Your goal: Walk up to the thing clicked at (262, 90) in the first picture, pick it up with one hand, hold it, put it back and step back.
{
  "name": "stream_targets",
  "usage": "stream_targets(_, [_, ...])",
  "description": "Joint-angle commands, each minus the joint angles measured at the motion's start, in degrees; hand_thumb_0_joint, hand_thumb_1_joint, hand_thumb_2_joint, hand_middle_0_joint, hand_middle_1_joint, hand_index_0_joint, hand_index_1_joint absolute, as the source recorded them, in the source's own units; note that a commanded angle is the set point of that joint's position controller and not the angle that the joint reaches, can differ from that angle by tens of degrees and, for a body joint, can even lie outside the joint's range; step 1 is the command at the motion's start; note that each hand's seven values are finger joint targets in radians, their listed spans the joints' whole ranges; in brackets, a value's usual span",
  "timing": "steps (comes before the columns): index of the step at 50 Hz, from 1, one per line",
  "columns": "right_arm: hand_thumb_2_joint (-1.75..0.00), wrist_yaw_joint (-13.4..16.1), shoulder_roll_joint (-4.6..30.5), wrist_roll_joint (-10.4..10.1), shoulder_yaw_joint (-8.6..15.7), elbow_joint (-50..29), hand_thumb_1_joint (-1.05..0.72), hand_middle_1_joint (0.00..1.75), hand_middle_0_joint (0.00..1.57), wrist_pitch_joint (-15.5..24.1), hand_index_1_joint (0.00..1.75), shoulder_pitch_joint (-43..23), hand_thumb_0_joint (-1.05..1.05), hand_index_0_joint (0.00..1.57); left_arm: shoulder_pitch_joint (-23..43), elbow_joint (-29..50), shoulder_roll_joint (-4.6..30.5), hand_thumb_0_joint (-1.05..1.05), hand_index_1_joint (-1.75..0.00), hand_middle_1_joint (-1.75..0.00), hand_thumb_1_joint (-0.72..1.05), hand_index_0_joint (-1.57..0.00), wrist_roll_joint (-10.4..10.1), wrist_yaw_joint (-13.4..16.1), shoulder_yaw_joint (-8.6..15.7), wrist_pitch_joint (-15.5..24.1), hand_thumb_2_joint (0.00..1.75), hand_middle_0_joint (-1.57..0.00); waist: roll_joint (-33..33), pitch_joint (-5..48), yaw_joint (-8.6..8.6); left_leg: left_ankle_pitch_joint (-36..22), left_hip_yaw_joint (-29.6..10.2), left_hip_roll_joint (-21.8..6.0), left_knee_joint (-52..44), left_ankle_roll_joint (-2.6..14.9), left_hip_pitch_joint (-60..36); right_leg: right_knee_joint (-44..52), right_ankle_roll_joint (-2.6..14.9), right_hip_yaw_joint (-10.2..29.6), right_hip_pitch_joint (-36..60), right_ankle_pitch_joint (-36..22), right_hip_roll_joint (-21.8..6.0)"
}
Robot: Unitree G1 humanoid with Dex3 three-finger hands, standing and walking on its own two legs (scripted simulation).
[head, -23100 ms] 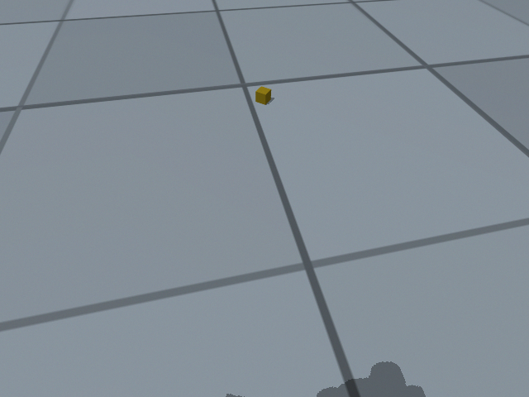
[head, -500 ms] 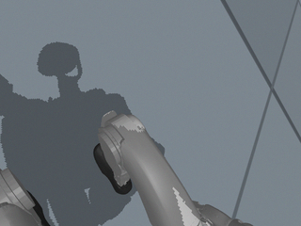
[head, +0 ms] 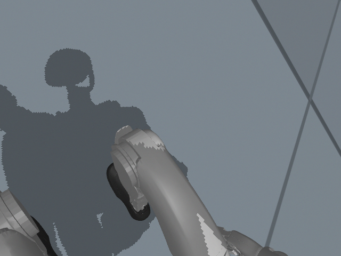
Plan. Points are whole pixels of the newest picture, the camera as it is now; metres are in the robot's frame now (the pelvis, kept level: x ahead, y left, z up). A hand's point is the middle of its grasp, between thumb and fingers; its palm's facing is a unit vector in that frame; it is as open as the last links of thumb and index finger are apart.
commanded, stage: close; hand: left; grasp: from above
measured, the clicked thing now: out of the picture +0.42 +0.37 -0.29
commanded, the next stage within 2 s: settle in 0.26 s
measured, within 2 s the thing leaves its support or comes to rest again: leaves its support in 0.80 s
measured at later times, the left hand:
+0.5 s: hand out of the picture +0.43 +0.35 -0.25, palm faces +0.02 -0.45 -0.89, open 10.7 cm
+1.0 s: hand out of the picture +0.44 +0.38 -0.21, palm faces +0.07 -0.45 -0.89, open 10.7 cm
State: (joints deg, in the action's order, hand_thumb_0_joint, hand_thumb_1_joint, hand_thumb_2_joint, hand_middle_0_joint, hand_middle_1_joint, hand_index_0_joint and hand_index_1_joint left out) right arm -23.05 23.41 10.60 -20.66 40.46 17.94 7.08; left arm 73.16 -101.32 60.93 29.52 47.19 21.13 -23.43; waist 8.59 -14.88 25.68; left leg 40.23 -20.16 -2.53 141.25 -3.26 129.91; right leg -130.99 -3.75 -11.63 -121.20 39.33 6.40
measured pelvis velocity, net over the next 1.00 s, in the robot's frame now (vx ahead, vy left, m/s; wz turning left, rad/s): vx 0.00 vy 0.00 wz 0.02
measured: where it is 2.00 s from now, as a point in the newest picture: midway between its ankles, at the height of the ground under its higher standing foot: (93, 227)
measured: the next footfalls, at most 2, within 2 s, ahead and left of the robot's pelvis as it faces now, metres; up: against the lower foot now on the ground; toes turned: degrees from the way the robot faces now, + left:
none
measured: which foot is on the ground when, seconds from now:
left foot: down 0.00-1.00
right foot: down 0.00-1.00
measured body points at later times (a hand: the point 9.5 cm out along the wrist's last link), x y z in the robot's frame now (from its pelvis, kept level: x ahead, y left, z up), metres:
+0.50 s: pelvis +0.00 +0.00 +0.00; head +0.29 +0.12 +0.31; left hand +0.43 +0.37 -0.20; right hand +0.00 -0.25 -0.04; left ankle +0.07 +0.14 -0.30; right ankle +0.12 -0.12 -0.30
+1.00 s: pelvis +0.00 +0.00 +0.01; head +0.28 +0.13 +0.34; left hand +0.43 +0.40 -0.16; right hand +0.02 -0.25 -0.04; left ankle +0.07 +0.14 -0.30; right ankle +0.12 -0.12 -0.30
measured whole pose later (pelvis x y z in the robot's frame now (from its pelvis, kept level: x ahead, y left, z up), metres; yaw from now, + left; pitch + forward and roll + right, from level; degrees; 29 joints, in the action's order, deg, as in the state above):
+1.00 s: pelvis +0.00 +0.00 +0.01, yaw +1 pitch +30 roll -15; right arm -22.8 21.4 8.0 -14.8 42.8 16.3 9.9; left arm 73.6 -93.5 56.5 32.5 41.9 21.9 -29.0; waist 5.4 -9.5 22.0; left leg 39.3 -18.0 -2.6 138.3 -2.9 131.1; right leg -129.2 -3.3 -10.3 -122.6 39.2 5.4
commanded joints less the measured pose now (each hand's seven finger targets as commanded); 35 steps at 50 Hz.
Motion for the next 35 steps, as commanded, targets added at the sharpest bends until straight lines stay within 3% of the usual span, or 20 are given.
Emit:
stream_targets(1, [-0.9,-0.1,19.9,-0.2,4.7,3.5,-0.9,0.3,0.2,-0.1,0.3,12.7,0.0,0.2,12.4,5.1,12.0,0.0,-0.7,-0.68,0.27,-0.67,1.5,1.7,-1.6,0.0,0.78,-0.69,-31.7,35.5,3.38,-10.5,7.5,-2.7,-13.3,2.84,-28.2,12.8,3.04,-5.9,19.6,-17.8,-0.2])
stream_targets(3, [-0.9,0.0,20.5,-0.1,5.0,3.1,-0.9,0.3,0.2,0.1,0.3,12.3,0.0,0.2,11.9,4.7,10.7,0.0,-0.69,-0.66,0.25,-0.67,1.0,1.5,-1.9,-0.2,0.78,-0.7,-31.2,35.5,3.76,-10.0,7.5,-2.7,-13.1,2.88,-28.1,13.1,2.96,-5.8,19.7,-17.4,0.0])
stream_targets(10, [-0.9,0.1,20.1,0.0,4.9,3.3,-0.9,0.3,0.2,-0.1,0.3,12.6,0.0,0.2,11.8,4.6,11.4,0.0,-0.67,-0.64,0.3,-0.71,1.8,1.4,-2.2,0.1,0.76,-0.74,-31.6,35.3,3.82,-9.9,7.4,-2.6,-13.7,2.87,-28.3,12.8,3.21,-6.0,19.9,-17.4,-0.1])
stream_targets(18, [-0.9,0.1,20.3,0.1,5.0,3.8,-0.9,0.3,0.2,0.2,0.3,12.4,0.0,0.2,12.7,4.7,10.9,0.0,-0.67,-0.62,0.33,-0.74,1.0,1.6,-2.2,0.0,0.8,-0.78,-31.0,34.7,4.13,-9.7,7.5,-2.5,-13.0,3.07,-27.8,13.1,2.81,-5.9,19.4,-17.1,-0.4])
stream_targets(19, [-0.9,-0.1,20.4,0.2,5.0,3.5,-0.91,0.3,0.2,-0.1,0.3,13.1,0.0,0.2,11.9,4.5,10.6,0.0,-0.65,-0.62,0.35,-0.81,1.1,1.6,-2.3,0.0,0.73,-0.83,-31.2,36.2,4.11,-10.4,7.5,-2.6,-13.3,2.88,-28.9,13.0,3.01,-6.1,20.4,-17.8,0.1])
stream_targets(21, [-0.9,0.0,20.0,0.2,4.7,3.5,-0.91,0.3,0.2,0.0,0.3,13.1,0.0,0.2,12.5,5.0,11.1,0.0,-0.62,-0.59,0.42,-0.86,1.0,1.4,-2.3,0.1,0.77,-0.89,-31.6,36.0,4.14,-10.8,7.7,-2.5,-13.0,3.01,-28.6,13.1,2.93,-5.7,20.5,-18.2,-0.1])
stream_targets(22, [-0.9,0.0,20.6,0.0,5.0,3.6,-0.91,0.3,0.2,0.1,0.3,12.8,0.0,0.2,12.7,3.3,10.6,0.0,-0.62,-0.59,0.46,-0.89,0.5,1.6,-1.5,0.0,0.75,-0.92,-31.5,36.0,3.89,-10.2,7.0,-2.9,-13.7,2.7,-28.8,12.9,3.2,-6.2,19.4,-17.5,0.0])
stream_targets(26, [-0.9,-0.1,20.3,-0.3,4.9,2.6,-0.91,0.3,0.2,-0.1,0.3,13.2,0.0,0.2,12.8,4.6,10.7,0.0,-0.61,-0.58,0.49,-0.92,1.1,1.3,-2.5,-0.1,0.75,-0.94,-32.6,36.0,3.79,-10.8,7.2,-2.8,-13.6,2.6,-29.7,12.8,3.25,-6.0,19.6,-18.0,-0.2])
stream_targets(33, [-0.9,-0.2,20.6,-1.0,5.5,2.7,-0.91,0.3,0.2,-0.4,0.3,14.2,0.0,0.2,14.2,7.1,11.2,0.0,-0.62,-0.6,0.54,-0.95,0.4,1.1,-1.3,-0.8,0.77,-0.97,-34.0,38.7,2.75,-12.4,7.6,-3.0,-13.8,2.48,-30.9,12.8,3.14,-5.9,20.4,-19.4,0.0])
stream_targets(35, [-0.9,-0.2,19.7,-1.1,5.8,3.2,-0.9,0.3,0.2,-0.4,0.3,13.6,0.0,0.2,15.3,9.0,11.7,0.0,-0.63,-0.59,0.56,-0.96,1.3,0.6,-1.6,-1.2,0.79,-0.99,-35.9,39.8,2.11,-12.4,8.3,-2.8,-14.0,2.36,-31.2,12.7,3.16,-5.5,20.4,-19.3,-0.2])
